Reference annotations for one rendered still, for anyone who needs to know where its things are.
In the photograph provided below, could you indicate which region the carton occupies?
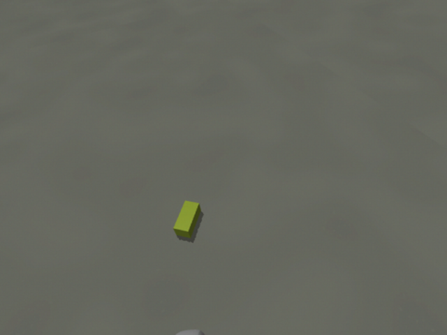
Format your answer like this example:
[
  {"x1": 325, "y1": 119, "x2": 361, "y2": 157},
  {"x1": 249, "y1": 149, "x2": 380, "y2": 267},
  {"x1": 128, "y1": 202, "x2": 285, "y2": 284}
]
[{"x1": 173, "y1": 201, "x2": 201, "y2": 238}]

